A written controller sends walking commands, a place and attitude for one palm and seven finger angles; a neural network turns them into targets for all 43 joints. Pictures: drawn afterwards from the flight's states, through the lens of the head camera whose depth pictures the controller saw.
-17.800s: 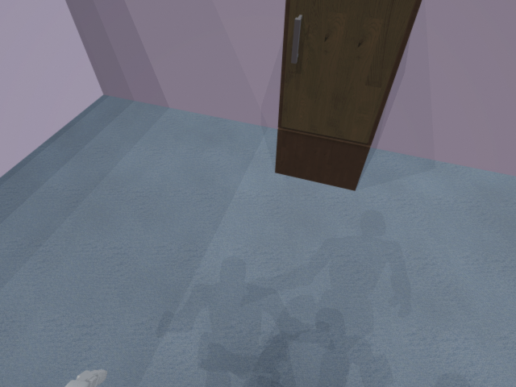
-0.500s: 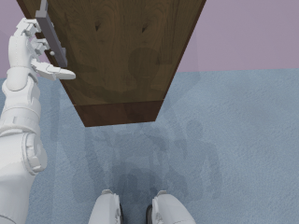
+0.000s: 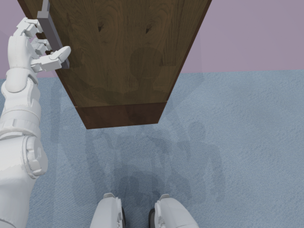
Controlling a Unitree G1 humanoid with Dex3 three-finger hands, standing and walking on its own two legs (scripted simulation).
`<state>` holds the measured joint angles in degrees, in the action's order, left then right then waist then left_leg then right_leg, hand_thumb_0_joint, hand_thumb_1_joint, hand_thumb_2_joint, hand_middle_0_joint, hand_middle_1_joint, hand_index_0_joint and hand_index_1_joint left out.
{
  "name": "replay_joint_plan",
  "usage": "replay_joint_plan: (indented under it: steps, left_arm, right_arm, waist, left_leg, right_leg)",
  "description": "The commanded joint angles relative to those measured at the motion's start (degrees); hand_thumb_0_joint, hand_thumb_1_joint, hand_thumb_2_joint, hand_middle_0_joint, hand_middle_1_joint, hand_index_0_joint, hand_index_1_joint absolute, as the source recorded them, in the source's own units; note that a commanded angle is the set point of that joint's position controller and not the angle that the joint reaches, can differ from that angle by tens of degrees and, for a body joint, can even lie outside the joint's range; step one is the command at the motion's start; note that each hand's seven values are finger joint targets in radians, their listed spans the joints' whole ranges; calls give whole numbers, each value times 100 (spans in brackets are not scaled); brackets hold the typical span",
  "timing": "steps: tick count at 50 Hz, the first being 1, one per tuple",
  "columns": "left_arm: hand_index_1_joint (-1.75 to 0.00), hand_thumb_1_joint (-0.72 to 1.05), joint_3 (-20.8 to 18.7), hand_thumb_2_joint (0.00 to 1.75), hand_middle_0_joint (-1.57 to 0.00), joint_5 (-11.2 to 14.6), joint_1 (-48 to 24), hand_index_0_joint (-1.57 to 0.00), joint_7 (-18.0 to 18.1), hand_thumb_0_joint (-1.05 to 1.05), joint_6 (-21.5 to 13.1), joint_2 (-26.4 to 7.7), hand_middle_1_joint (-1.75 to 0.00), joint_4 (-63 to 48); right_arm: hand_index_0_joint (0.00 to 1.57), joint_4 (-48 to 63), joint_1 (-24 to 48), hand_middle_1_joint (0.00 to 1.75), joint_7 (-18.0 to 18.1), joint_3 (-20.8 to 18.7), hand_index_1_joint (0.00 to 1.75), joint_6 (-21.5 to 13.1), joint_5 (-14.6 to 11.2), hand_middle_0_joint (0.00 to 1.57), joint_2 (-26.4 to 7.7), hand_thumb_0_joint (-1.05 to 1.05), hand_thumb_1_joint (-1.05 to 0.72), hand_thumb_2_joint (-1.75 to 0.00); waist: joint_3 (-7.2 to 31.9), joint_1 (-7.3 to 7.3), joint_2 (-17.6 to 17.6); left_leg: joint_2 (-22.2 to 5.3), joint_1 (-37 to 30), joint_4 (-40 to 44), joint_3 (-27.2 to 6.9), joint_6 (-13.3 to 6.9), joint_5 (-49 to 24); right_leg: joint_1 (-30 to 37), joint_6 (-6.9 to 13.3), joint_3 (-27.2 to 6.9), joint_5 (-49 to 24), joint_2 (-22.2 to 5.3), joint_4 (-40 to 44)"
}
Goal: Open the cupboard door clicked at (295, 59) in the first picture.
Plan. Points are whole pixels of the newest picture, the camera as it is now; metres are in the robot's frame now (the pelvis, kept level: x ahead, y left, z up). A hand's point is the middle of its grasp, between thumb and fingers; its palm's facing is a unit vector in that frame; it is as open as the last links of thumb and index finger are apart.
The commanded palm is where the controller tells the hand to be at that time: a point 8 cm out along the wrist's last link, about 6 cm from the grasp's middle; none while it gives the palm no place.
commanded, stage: close the thumb around the handle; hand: left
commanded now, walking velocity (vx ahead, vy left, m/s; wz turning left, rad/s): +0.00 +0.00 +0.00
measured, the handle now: (56, 38) +0.57 +0.20 +0.08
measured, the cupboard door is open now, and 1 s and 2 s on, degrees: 0 22 42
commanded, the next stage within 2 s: pull the door open along its arc in 0.24 s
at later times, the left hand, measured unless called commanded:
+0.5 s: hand (68, 57) +0.52 +0.17 +0.07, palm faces +0.06 -1.00 +0.00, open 5.4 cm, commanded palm +0.48 +0.21 +0.07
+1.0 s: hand (91, 101) +0.40 +0.11 +0.07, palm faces +0.42 -0.91 +0.03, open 5.4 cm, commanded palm +0.34 +0.14 +0.07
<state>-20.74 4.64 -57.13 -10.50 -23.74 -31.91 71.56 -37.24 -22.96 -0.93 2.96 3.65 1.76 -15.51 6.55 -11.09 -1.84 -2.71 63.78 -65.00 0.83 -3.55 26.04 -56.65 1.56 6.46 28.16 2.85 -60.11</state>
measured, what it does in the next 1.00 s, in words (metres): stands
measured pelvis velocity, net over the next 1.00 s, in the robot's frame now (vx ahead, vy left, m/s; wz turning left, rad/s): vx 0.01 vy -0.01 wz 0.01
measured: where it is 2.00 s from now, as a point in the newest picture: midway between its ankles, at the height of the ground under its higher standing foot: outside the picture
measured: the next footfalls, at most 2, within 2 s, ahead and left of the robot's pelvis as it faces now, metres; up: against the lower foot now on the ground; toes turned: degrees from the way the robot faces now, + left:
none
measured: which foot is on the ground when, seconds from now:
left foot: down 0.00-1.00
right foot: down 0.00-1.00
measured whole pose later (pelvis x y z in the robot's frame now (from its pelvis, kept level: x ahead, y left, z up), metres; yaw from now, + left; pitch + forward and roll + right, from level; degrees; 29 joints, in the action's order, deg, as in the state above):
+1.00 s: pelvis +0.01 -0.01 +0.02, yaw +1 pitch +17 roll -2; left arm -4.5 -0.8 -19.1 27.7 -22.5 0.7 32.4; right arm -33.1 -14.2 -4.4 -0.3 3.1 3.6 -12.2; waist 9.5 -2.6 -1.4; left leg -1.7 50.0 -59.3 3.4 -2.5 26.0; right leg -45.2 2.2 3.7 29.4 1.9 -57.9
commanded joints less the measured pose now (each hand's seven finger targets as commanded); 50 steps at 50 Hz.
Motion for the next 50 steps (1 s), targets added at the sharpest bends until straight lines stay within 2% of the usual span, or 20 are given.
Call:
replay_joint_plan:
  steps: [1,4,6,8,11,12,16,17,19,21,27,31,36,37,38,39,40,43,44,50]
  left_arm:
    - [-134,84,28,88,-40,11,-2786,-40,-39,0,-352,-998,-134,-1214]
    - [-135,90,-207,90,-40,18,-2780,-40,92,0,-296,-1179,-135,-1063]
    - [-135,90,-477,90,-40,-37,-2798,-40,203,0,-374,-1523,-135,-1198]
    - [-135,90,-383,90,-40,-111,-2827,-40,275,0,-420,-1436,-135,-1193]
    - [-135,90,-604,90,-40,-220,-2744,-40,351,0,-518,-1773,-135,-1373]
    - [-135,90,-449,90,-40,-212,-2768,-40,332,0,-527,-1564,-135,-1362]
    - [-135,90,-553,90,-40,-115,-2677,-40,301,0,-531,-1622,-135,-1360]
    - [-135,90,-548,90,-40,-101,-2600,-40,299,0,-495,-1586,-135,-1215]
    - [-135,90,-76,90,-40,5,-2326,-40,281,0,-484,-776,-135,-1360]
    - [-135,90,-249,90,-40,34,-2166,-40,351,0,-578,-910,-135,-1594]
    - [-135,90,-20,90,-40,119,-1061,-40,355,0,-617,-417,-135,-2054]
    - [-135,90,192,90,-40,300,-35,-40,379,0,-574,80,-135,-2531]
    - [-135,90,564,90,-40,423,1104,-40,477,0,-549,622,-135,-3580]
    - [-135,90,-273,90,-40,865,1178,-40,1372,0,-494,864,-135,-3864]
    - [-135,90,198,90,-40,714,1520,-40,1856,0,-434,1361,-135,-3991]
    - [-135,90,341,90,-40,527,1677,-40,2185,0,-409,1510,-135,-4104]
    - [-135,90,354,90,-40,311,1881,-40,2511,0,-429,1478,-135,-4279]
    - [-135,90,954,90,-40,-318,1989,-40,3328,0,-417,2044,-135,-4834]
    - [-135,90,1126,90,-40,-462,2180,-40,3518,0,-379,2239,-135,-4917]
    - [-135,90,1980,90,-40,-811,2513,-40,4433,0,-185,3212,-135,-5523]
  right_arm:
    - [20,102,-1128,30,81,-404,30,9,-21,20,-1155,0,-90,-90]
    - [20,156,-1098,30,98,-395,30,19,-27,20,-1154,0,-90,-90]
    - [20,224,-1093,30,109,-371,30,10,-6,20,-1156,0,-90,-90]
    - [20,257,-1057,30,87,-356,30,5,2,20,-1129,0,-90,-90]
    - [20,335,-1043,30,87,-361,30,19,3,20,-1138,0,-90,-90]
    - [20,340,-1021,30,70,-357,30,20,-7,20,-1097,0,-90,-90]
    - [20,369,-981,30,88,-366,30,24,-35,20,-1135,0,-90,-90]
    - [20,363,-981,30,95,-362,30,22,-43,20,-1127,0,-90,-90]
    - [20,405,-949,30,50,-396,30,-21,-46,20,-1053,0,-90,-90]
    - [20,367,-987,30,32,-436,30,-31,-24,20,-1088,0,-90,-90]
    - [20,506,-868,30,-52,-504,30,59,-89,20,-1006,0,-90,-90]
    - [20,666,-679,30,-99,-554,30,112,-156,20,-937,0,-90,-90]
    - [20,846,-387,30,-123,-603,30,84,-242,20,-844,0,-90,-90]
    - [20,866,-164,30,-108,-592,30,16,-156,20,-687,0,-90,-90]
    - [20,905,-77,30,-152,-569,30,-57,-117,20,-648,0,-90,-90]
    - [20,855,-85,30,-201,-574,30,-88,-72,20,-650,0,-90,-90]
    - [20,865,-65,30,-235,-597,30,-117,-13,20,-652,0,-90,-90]
    - [20,878,119,30,-317,-610,30,-133,103,20,-549,0,-90,-90]
    - [20,890,183,30,-329,-631,30,-139,127,20,-528,0,-90,-90]
    - [20,920,645,30,-270,-638,30,-229,208,20,-362,0,-90,-90]
  waist:
    - [2729,-277,-1004]
    - [2582,-244,-870]
    - [2807,-135,-941]
    - [2685,-200,-869]
    - [2991,-94,-982]
    - [2910,-124,-1028]
    - [2934,-109,-928]
    - [2776,-132,-798]
    - [2763,-129,-724]
    - [3077,4,-855]
    - [3040,292,-711]
    - [2760,437,-366]
    - [2537,604,-330]
    - [2411,1068,-270]
    - [2280,915,-390]
    - [2154,875,-187]
    - [2180,906,-43]
    - [2308,881,-183]
    - [2344,868,-51]
    - [2225,819,346]
  left_leg:
    - [-29,-3424,648,-796,174,-2168]
    - [-5,-3191,687,-786,166,-1847]
    - [9,-3159,665,-760,164,-1984]
    - [2,-3105,662,-743,157,-1889]
    - [11,-3115,609,-693,156,-2060]
    - [17,-3123,625,-681,162,-2030]
    - [-3,-3138,680,-691,170,-1903]
    - [4,-2980,682,-661,152,-1757]
    - [14,-3096,757,-651,164,-1708]
    - [-6,-3389,755,-669,201,-2029]
    - [41,-3515,895,-532,228,-2330]
    - [93,-3372,1031,-389,199,-2314]
    - [120,-3488,1168,-264,193,-2509]
    - [131,-3277,1264,-224,266,-2502]
    - [113,-3305,1271,-233,316,-2502]
    - [84,-3273,1273,-279,339,-2530]
    - [99,-3219,1218,-259,310,-2569]
    - [114,-3292,1205,-233,328,-2525]
    - [113,-3337,1186,-225,307,-2510]
    - [157,-3274,1223,-225,277,-2166]
  right_leg:
    - [-63,6,-347,-1468,157,748]
    - [-20,-3,-350,-1281,150,760]
    - [140,-2,-370,-1363,142,688]
    - [105,-21,-375,-1316,140,701]
    - [295,-18,-424,-1479,134,641]
    - [293,-23,-421,-1468,144,668]
    - [300,-28,-418,-1389,151,687]
    - [329,-41,-433,-1324,157,730]
    - [348,-36,-396,-1323,163,770]
    - [384,-10,-373,-1501,155,709]
    - [800,8,-360,-1846,177,768]
    - [1181,-10,-369,-2080,177,883]
    - [1499,-18,-400,-2434,142,964]
    - [1590,-32,-303,-2281,136,973]
    - [1466,-53,-282,-2200,139,938]
    - [1408,-46,-241,-2168,127,887]
    - [1471,-48,-268,-2222,130,854]
    - [1558,-31,-313,-2272,49,789]
    - [1600,-32,-313,-2300,44,809]
    - [1919,-18,-372,-2279,-8,966]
